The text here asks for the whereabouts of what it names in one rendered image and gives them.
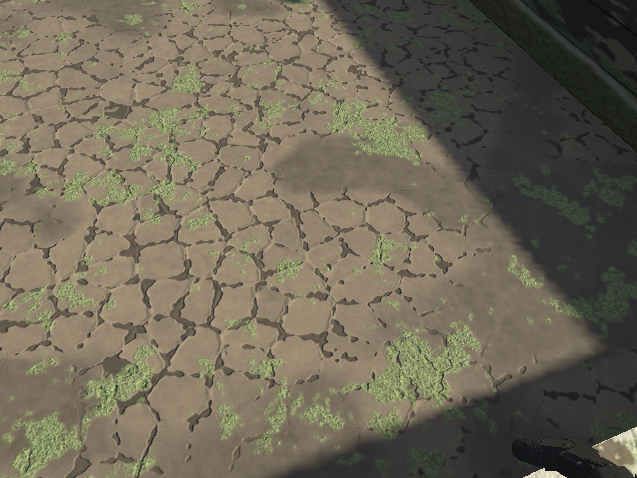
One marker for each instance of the right robot hand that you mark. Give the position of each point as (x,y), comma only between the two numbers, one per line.
(569,457)

